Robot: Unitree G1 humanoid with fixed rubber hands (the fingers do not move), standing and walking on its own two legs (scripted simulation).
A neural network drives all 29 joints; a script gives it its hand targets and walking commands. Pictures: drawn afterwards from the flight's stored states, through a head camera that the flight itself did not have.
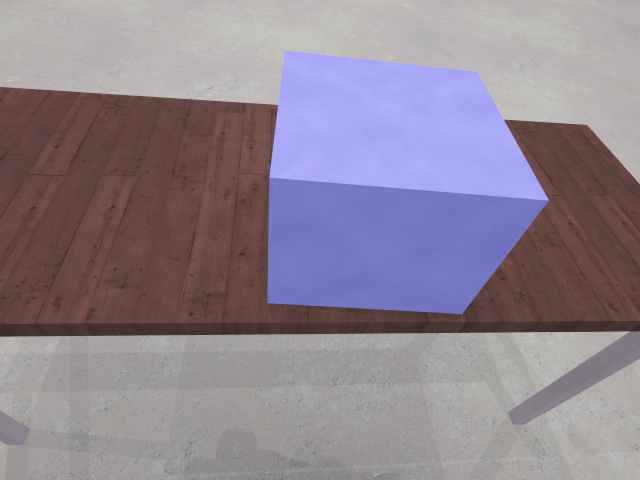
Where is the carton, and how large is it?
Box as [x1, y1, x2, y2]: [267, 51, 548, 313]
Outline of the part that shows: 285,51 269,176 267,302 462,313 548,200 477,72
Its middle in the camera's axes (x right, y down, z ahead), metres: +0.09 -0.09 +0.61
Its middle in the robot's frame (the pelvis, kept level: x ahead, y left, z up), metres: +0.52 -0.04 +0.08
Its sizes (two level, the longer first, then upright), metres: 0.307 0.298 0.247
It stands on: a table, 0.73 m high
